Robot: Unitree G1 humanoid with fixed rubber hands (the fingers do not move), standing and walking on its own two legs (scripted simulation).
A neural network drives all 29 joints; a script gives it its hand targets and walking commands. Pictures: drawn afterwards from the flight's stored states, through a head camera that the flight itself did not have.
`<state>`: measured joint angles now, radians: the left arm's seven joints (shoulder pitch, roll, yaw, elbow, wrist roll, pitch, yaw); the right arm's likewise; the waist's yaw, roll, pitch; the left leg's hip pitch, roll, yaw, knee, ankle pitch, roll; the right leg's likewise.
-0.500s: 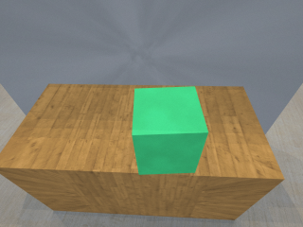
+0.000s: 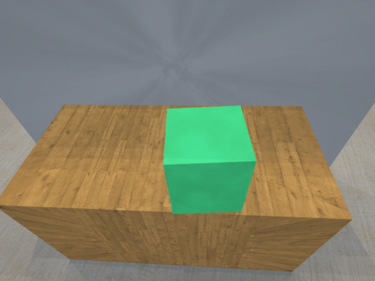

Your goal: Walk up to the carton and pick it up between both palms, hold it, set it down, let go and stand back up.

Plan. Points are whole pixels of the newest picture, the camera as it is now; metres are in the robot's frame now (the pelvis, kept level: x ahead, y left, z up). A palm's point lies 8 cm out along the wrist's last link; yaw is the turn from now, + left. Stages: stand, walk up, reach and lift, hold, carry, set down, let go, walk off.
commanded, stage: stand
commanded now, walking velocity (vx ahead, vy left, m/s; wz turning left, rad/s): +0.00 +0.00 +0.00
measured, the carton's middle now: (205, 161) +0.47 -0.01 -0.06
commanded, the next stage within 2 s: none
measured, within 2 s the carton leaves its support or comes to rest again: neither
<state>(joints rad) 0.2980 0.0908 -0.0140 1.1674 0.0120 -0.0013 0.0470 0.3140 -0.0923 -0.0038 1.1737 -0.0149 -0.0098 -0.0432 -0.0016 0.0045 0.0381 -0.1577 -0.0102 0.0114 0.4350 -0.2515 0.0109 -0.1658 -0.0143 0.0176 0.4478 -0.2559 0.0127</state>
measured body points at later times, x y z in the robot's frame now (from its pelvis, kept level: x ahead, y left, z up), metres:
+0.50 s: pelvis -0.01 +0.00 +0.00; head +0.00 -0.01 +0.45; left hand -0.04 +0.19 -0.16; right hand -0.05 -0.20 -0.16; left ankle -0.01 +0.11 -0.74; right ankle -0.01 -0.13 -0.74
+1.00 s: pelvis -0.01 -0.01 +0.00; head +0.00 +0.00 +0.45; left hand -0.05 +0.19 -0.16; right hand -0.05 -0.20 -0.16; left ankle -0.01 +0.11 -0.74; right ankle -0.01 -0.13 -0.74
